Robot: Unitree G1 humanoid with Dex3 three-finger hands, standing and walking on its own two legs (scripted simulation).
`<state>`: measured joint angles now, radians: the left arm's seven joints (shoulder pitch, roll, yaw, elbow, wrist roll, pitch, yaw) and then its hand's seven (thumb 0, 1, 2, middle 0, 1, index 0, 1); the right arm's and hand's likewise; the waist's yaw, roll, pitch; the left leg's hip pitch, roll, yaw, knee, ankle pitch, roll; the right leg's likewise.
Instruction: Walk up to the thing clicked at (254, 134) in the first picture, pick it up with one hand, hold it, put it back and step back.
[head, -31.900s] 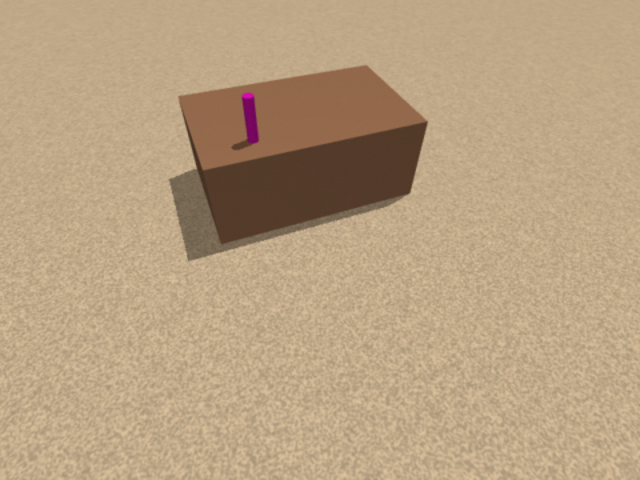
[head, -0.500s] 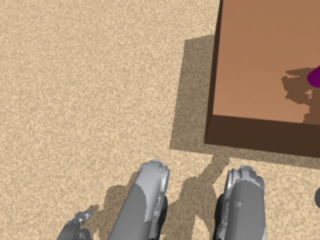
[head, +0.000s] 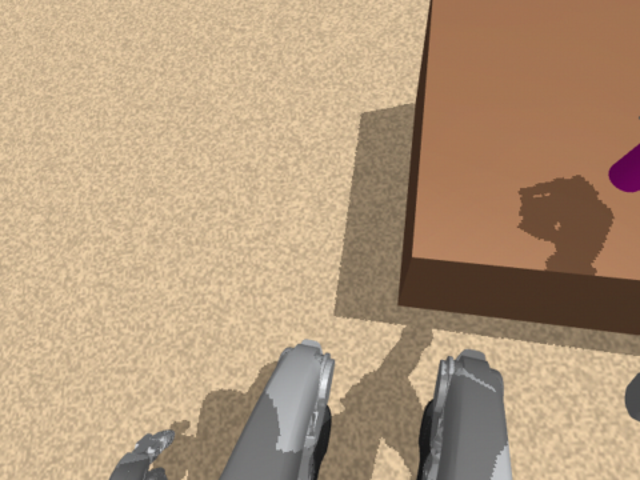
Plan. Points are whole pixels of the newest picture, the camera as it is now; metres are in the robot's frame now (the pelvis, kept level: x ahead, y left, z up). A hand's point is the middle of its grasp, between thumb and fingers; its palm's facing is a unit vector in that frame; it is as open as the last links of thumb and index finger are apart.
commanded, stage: hold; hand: right
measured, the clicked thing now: out of the picture +0.52 -0.31 +0.02
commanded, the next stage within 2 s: none
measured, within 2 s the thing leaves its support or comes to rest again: neither
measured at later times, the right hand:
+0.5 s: hand out of the picture +0.47 -0.29 +0.12, palm faces +0.33 +0.94 -0.01, open 5.4 cm
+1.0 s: hand out of the picture +0.41 -0.26 +0.22, palm faces +0.35 +0.94 -0.01, open 5.4 cm
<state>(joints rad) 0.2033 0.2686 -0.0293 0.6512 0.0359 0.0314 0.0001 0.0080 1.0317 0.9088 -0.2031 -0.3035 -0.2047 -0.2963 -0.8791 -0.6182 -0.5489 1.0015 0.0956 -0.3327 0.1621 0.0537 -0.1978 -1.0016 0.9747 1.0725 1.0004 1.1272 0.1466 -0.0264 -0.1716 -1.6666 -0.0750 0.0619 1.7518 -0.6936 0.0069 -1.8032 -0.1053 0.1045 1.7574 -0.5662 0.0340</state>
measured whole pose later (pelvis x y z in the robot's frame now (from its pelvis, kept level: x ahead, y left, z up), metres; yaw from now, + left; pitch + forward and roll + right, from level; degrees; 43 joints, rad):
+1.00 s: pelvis +0.04 -0.02 +0.18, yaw -5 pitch +16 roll +3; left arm 0.25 0.22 0.02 0.68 0.02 -0.02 0.03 0.01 1.05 0.93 -0.19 -0.29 -0.19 -0.29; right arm -0.34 -0.24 -0.28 0.58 0.14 -0.36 -0.04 0.07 -0.16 -1.10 1.00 1.13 1.03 1.12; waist 0.06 -0.02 -0.11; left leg -0.79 -0.02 0.02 1.02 -0.51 -0.01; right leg -0.92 -0.06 0.03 1.06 -0.41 0.01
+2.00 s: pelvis +0.05 -0.01 +0.21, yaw -6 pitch +7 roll +1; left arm 0.22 0.22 0.01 0.67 0.00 -0.01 0.05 0.01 0.98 0.88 -0.20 -0.30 -0.20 -0.29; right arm -0.15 -0.16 -0.15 0.43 0.14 -0.35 -0.07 0.07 -0.16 -1.11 0.99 1.15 1.02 1.13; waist 0.02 -0.02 -0.06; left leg -0.49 -0.01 0.00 0.81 -0.44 -0.01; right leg -0.60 -0.05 0.00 0.82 -0.34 0.02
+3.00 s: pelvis +0.04 -0.01 +0.19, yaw -6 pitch +13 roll +1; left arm 0.20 0.22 0.02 0.68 0.03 -0.05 0.04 0.01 0.89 0.90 -0.20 -0.30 -0.20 -0.30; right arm -0.32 -0.19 -0.24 0.67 0.13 -0.45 -0.03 0.08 -0.14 -1.14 1.00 1.15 1.03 1.12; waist 0.04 0.01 -0.08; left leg -0.70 -0.01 0.00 0.96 -0.48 -0.01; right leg -0.80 -0.05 0.00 0.95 -0.37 0.02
